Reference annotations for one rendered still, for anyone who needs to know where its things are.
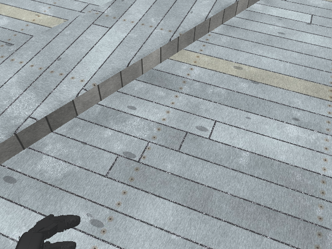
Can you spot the left robot hand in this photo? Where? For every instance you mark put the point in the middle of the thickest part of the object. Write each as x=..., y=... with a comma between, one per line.
x=45, y=229

